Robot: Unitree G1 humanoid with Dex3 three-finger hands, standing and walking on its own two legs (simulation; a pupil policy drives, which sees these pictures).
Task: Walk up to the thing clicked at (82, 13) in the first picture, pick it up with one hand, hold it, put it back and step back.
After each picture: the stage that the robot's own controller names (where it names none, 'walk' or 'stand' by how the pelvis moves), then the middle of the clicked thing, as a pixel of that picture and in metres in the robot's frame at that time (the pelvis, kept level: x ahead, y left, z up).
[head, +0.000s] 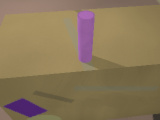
stand; (85, 39) +0.59 +0.03 +0.03
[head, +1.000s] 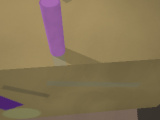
rise first; (54, 30) +0.55 +0.17 +0.06
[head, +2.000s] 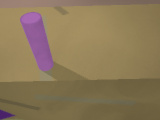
stand; (39, 45) +0.49 +0.21 +0.06
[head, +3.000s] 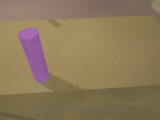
stand; (36, 58) +0.47 +0.23 +0.03
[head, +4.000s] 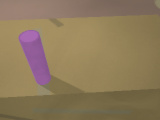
stand; (37, 60) +0.46 +0.22 +0.03
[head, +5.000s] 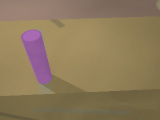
stand; (38, 60) +0.46 +0.21 +0.03
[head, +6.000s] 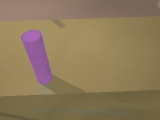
stand; (39, 60) +0.46 +0.21 +0.03
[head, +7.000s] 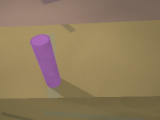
rise first; (47, 63) +0.45 +0.20 +0.03
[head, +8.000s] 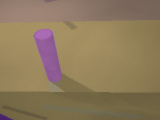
go down; (49, 58) +0.48 +0.20 +0.03
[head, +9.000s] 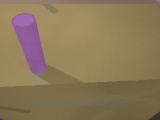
go down; (32, 48) +0.48 +0.19 +0.05
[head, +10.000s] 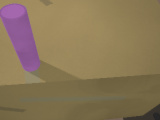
go down; (24, 43) +0.47 +0.19 +0.08
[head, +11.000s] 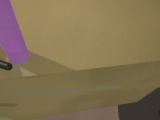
close in; (7, 32) +0.47 +0.21 +0.10
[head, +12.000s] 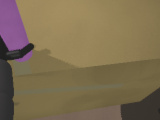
close; (12, 29) +0.48 +0.20 +0.11
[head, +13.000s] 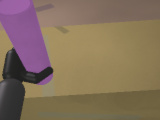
lift; (31, 49) +0.32 +0.15 +0.25
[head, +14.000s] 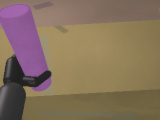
hold; (30, 54) +0.33 +0.17 +0.22
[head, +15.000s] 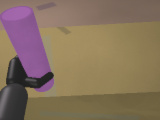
hold; (33, 55) +0.33 +0.16 +0.22
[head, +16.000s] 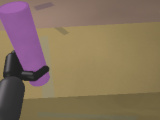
crouch; (29, 50) +0.35 +0.18 +0.21
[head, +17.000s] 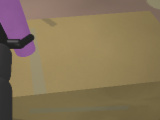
lower; (12, 18) +0.46 +0.21 +0.24
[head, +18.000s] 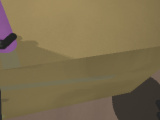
lower; out of the picture +0.51 +0.21 +0.13
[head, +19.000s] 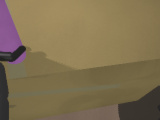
lower; (3, 31) +0.48 +0.21 +0.11
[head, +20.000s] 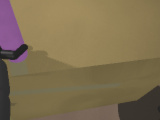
lower; (6, 29) +0.48 +0.20 +0.11
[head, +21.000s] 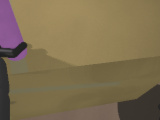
lower; (4, 26) +0.49 +0.21 +0.11
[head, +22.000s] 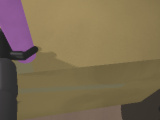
open; (16, 30) +0.48 +0.19 +0.11
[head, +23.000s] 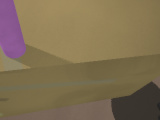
rise; (4, 22) +0.48 +0.19 +0.12
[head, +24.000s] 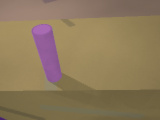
sink last; (48, 56) +0.46 +0.19 +0.08
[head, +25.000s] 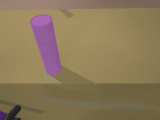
stand; (48, 48) +0.47 +0.18 +0.08
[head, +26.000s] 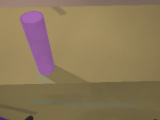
stand; (40, 47) +0.46 +0.19 +0.09
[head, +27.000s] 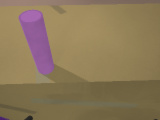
stand; (39, 46) +0.46 +0.19 +0.10
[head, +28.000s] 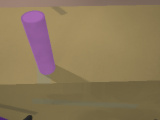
stand; (41, 46) +0.46 +0.19 +0.10
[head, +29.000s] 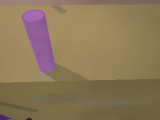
stand; (41, 45) +0.47 +0.18 +0.09
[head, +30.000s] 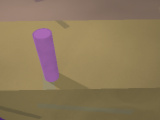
stand; (47, 57) +0.49 +0.19 +0.03
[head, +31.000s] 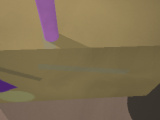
walk; (47, 15) +0.62 +0.17 +0.05
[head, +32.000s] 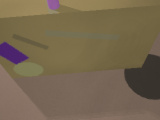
walk; out of the picture +0.93 +0.25 +0.05
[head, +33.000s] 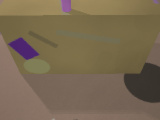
stand; out of the picture +1.10 +0.18 +0.04
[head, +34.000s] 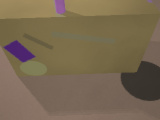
stand; out of the picture +1.09 +0.21 +0.03
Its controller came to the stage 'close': yes
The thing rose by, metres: 0.20
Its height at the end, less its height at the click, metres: +0.00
